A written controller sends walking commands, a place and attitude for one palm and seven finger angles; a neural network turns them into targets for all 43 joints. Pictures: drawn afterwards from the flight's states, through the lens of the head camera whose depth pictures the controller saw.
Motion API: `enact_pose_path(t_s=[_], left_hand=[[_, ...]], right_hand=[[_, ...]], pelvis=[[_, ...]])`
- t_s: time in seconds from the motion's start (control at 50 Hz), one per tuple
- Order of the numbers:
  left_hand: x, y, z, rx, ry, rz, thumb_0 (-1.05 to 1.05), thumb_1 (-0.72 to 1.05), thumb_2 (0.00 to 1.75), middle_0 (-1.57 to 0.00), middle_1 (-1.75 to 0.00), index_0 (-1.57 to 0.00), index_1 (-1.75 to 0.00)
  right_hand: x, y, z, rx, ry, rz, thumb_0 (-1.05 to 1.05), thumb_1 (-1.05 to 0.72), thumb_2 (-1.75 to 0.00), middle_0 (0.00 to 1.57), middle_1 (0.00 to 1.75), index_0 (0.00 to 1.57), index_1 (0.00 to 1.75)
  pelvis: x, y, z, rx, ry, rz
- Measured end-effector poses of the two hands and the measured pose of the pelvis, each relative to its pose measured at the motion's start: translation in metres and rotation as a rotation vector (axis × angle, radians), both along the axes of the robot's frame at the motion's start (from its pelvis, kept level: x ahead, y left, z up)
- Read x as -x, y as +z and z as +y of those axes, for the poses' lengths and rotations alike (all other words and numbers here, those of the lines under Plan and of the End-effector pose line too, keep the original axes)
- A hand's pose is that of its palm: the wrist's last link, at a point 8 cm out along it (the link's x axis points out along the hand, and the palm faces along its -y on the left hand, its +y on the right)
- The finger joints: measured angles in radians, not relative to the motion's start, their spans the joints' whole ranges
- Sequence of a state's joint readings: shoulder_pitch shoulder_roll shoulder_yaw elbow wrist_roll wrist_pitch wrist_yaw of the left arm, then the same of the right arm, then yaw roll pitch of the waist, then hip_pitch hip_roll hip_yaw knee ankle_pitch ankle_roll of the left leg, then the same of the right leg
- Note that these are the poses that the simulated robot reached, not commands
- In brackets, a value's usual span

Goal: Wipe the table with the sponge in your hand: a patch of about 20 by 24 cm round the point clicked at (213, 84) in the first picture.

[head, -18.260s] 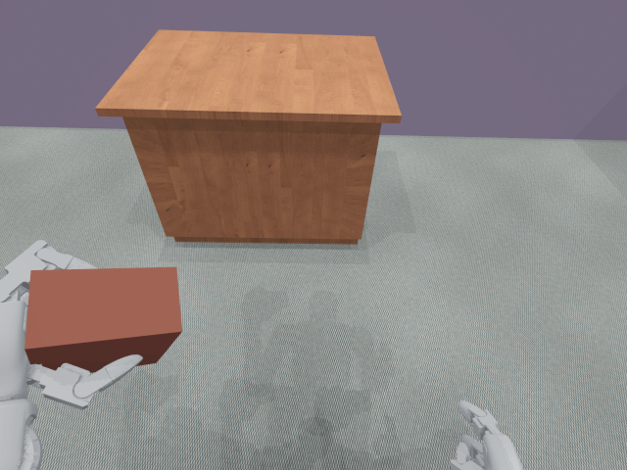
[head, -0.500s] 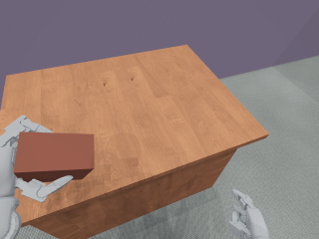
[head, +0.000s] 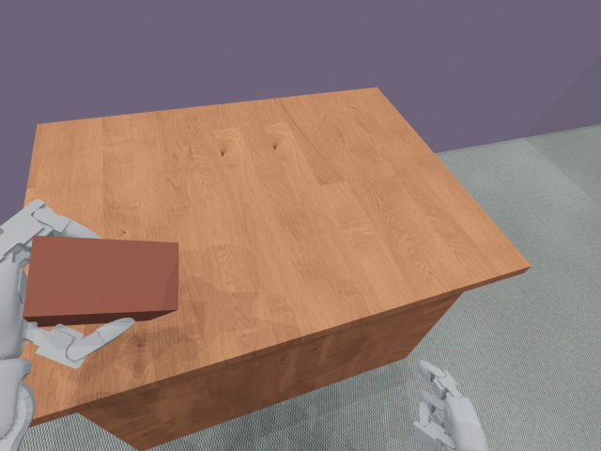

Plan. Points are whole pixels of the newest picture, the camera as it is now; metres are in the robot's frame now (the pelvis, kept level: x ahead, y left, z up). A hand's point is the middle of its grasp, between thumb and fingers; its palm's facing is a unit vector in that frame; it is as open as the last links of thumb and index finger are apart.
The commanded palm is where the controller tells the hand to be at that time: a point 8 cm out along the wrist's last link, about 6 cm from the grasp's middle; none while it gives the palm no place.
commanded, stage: look again from close up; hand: left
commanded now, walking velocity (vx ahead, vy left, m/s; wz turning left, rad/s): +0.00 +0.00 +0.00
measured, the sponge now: (122, 286) +0.24 +0.22 +0.14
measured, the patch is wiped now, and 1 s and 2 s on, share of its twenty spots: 0.00 0.00 0.00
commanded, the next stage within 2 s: come to a stop and stand still in 0.32 s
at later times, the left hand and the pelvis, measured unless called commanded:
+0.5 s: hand (120, 280) +0.23 +0.21 +0.16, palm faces +0.34 -0.86 -0.38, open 10.4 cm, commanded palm +0.17 +0.25 +0.17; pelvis +0.01 -0.03 +0.00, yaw +0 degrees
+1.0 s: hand (131, 273) +0.24 +0.21 +0.15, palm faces +0.23 -0.86 -0.45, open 10.4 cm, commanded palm +0.18 +0.26 +0.17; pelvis +0.01 -0.02 +0.00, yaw -2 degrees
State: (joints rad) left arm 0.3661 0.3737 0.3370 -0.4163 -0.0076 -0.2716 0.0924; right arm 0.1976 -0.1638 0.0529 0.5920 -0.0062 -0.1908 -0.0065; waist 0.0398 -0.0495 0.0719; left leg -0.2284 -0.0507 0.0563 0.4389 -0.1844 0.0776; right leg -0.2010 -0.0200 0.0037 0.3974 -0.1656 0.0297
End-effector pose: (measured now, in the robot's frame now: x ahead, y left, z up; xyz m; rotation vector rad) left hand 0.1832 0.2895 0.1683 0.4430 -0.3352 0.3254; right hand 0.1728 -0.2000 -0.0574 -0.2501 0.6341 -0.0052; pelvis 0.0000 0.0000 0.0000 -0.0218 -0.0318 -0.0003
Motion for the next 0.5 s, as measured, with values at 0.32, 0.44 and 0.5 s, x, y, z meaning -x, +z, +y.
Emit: enact_pose_path(t_s=[0.32,0.44,0.5], left_hand=[[-0.005,0.0,-0.022,0.012,0.016,0.059,-0.01,-0.52,1.02,-0.68,-1.36,-0.7,-1.35],[-0.01,-0.001,-0.032,0.017,0.005,0.077,-0.01,-0.52,1.02,-0.68,-1.36,-0.7,-1.35],[-0.011,0.002,-0.036,0.006,-0.002,0.076,-0.01,-0.52,1.02,-0.68,-1.36,-0.7,-1.35]], right_hand=[[-0.01,0.0,-0.041,0.038,-0.048,0.023,0.01,-0.9,-0.9,0.21,0.3,0.21,0.3],[-0.011,0.0,-0.051,0.039,-0.066,0.021,0.01,-0.9,-0.9,0.21,0.3,0.21,0.3],[-0.011,0.0,-0.054,0.037,-0.072,0.021,0.01,-0.9,-0.9,0.21,0.3,0.21,0.3]], pelvis=[[-0.011,0.003,-0.02,0.003,0.0,0.017],[-0.012,0.003,-0.027,0.002,-0.002,0.021],[-0.013,0.003,-0.029,0.001,-0.002,0.023]])
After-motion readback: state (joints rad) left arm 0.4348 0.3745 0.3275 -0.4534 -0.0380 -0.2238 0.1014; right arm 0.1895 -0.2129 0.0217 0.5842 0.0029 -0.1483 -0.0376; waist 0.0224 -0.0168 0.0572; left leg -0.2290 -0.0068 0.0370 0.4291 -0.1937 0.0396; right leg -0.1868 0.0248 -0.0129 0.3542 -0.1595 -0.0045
